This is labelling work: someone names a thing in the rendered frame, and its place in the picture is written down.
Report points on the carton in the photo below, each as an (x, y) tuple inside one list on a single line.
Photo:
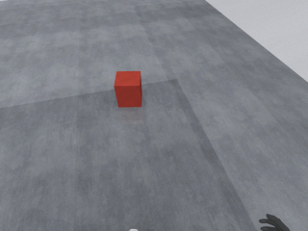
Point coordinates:
[(128, 89)]

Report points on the robot right hand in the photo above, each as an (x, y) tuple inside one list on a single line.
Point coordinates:
[(274, 221)]

